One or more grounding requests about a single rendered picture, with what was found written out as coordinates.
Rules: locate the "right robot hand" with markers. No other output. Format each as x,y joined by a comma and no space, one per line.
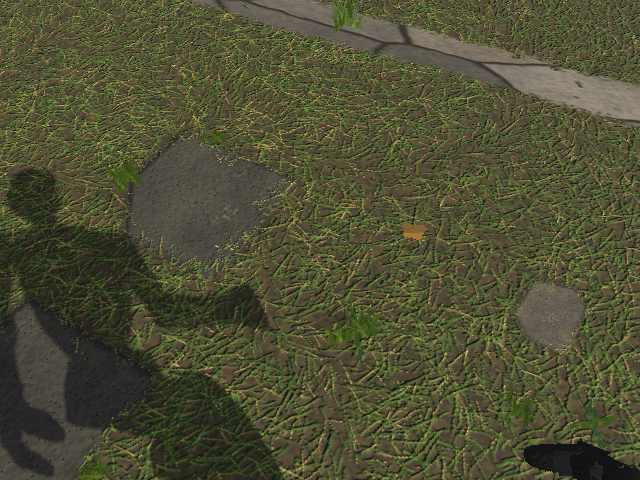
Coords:
583,461

